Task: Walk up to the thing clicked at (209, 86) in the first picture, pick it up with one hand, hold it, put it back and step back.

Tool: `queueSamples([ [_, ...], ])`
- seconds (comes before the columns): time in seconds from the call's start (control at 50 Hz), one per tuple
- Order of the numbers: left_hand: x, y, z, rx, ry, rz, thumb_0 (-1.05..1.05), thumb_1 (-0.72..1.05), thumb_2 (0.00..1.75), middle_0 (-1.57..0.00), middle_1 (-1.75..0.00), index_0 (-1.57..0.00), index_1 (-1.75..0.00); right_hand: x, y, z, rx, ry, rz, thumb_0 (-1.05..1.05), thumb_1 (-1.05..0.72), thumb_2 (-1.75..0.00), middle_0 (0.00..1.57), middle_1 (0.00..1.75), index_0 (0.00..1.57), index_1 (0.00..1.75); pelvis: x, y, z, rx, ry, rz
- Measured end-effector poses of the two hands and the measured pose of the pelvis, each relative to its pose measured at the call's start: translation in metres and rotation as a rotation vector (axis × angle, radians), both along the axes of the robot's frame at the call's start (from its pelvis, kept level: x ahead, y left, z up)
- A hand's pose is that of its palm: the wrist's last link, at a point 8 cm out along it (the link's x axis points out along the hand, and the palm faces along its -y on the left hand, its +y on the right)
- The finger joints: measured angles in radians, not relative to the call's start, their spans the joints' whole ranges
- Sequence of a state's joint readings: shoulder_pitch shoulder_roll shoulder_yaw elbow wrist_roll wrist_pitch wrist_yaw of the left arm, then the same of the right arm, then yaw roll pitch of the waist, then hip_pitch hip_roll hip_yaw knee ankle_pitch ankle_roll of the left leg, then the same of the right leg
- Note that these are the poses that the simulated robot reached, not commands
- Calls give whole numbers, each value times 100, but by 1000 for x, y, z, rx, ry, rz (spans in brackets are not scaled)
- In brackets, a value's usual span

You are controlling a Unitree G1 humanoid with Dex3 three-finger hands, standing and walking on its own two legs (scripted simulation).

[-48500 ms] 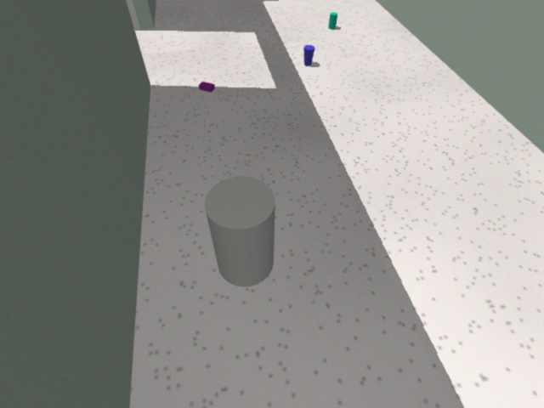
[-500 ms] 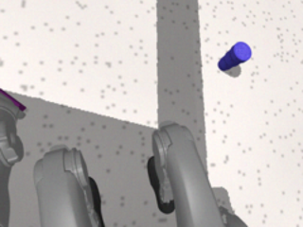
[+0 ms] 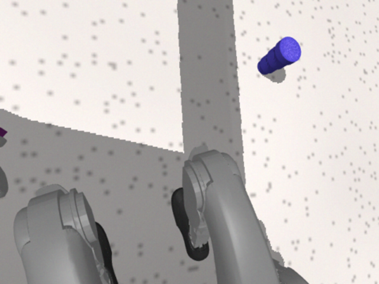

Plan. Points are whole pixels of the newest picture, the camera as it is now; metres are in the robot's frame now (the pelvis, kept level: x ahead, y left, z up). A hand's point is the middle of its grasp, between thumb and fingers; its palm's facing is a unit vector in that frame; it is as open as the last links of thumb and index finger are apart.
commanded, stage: rest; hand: left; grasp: from above
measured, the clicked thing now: out of the picture +0.45 +0.32 -0.23
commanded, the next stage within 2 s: open in 1.08 s
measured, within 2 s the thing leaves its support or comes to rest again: rests again in 0.82 s
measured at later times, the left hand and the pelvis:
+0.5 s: hand out of the picture +0.46 +0.31 -0.23, palm faces -0.27 -0.37 -0.89, open 11.6 cm; pelvis +0.00 +0.01 +0.00, yaw -3 degrees
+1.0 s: hand out of the picture +0.46 +0.32 -0.26, palm faces -0.26 -0.36 -0.89, open 11.6 cm; pelvis +0.00 +0.01 +0.00, yaw -5 degrees
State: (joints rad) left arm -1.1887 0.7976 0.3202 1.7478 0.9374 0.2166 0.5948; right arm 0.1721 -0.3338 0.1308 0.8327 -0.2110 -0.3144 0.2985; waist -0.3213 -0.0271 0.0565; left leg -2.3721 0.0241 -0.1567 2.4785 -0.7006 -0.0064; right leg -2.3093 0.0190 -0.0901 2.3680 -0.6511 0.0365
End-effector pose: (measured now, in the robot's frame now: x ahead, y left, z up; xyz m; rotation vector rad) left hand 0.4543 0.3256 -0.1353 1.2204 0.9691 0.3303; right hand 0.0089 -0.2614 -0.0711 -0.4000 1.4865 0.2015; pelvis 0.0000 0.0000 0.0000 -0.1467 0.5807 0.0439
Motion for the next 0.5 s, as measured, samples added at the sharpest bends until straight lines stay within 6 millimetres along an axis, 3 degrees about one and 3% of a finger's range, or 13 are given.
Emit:
queueSamples([
  [0.5,6,-7,-42,-10,5,15,-2,-20,43,-68,-35,-70,-39,-13,18,20,22,33,49,0,-92,-90,20,30,20,30,-3,6,-2,-53,-51,-28],
])
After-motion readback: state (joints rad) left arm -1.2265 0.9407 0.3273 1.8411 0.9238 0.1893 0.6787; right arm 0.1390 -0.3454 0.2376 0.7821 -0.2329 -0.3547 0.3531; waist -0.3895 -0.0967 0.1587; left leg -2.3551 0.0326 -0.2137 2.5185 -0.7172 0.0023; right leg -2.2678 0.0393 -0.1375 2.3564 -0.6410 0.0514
